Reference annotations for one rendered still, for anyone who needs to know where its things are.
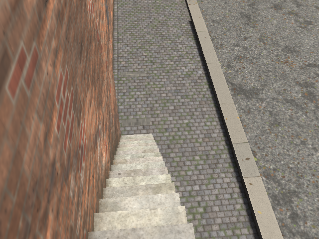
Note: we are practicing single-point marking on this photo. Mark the stairs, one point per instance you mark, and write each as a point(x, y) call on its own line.
point(139, 200)

